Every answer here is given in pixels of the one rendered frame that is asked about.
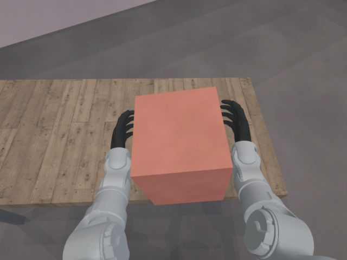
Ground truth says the robot right upper arm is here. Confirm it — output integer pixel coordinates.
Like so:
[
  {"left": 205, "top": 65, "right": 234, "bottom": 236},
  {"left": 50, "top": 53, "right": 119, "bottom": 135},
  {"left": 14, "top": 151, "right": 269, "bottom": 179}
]
[{"left": 243, "top": 208, "right": 336, "bottom": 260}]

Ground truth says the carton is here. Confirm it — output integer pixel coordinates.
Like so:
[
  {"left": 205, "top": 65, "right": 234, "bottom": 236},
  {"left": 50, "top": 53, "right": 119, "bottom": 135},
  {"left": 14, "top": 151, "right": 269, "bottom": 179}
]
[{"left": 130, "top": 87, "right": 233, "bottom": 205}]

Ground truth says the robot right hand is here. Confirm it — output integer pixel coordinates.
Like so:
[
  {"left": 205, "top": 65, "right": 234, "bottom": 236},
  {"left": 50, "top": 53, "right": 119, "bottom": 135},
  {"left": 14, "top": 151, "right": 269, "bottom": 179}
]
[{"left": 220, "top": 100, "right": 251, "bottom": 142}]

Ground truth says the table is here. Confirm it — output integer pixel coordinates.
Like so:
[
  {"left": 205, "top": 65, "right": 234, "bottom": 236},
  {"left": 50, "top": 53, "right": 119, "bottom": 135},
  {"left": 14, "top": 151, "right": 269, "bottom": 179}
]
[{"left": 0, "top": 77, "right": 288, "bottom": 225}]

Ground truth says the robot left upper arm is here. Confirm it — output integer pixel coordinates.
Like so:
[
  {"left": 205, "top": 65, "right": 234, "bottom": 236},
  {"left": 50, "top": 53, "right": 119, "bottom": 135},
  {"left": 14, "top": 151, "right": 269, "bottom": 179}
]
[{"left": 63, "top": 221, "right": 130, "bottom": 260}]

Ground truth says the robot left forearm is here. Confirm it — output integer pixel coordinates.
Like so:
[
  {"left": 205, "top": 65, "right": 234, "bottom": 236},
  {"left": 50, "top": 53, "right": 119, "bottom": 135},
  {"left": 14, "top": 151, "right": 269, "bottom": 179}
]
[{"left": 63, "top": 147, "right": 131, "bottom": 253}]

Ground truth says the robot right forearm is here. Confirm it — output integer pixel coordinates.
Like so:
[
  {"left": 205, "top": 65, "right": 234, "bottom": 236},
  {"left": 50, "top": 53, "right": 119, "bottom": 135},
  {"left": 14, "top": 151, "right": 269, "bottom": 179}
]
[{"left": 232, "top": 141, "right": 314, "bottom": 251}]

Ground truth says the robot left hand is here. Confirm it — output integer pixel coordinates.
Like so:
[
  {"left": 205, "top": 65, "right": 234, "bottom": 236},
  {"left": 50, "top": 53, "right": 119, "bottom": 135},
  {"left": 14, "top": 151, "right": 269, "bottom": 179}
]
[{"left": 111, "top": 110, "right": 134, "bottom": 149}]

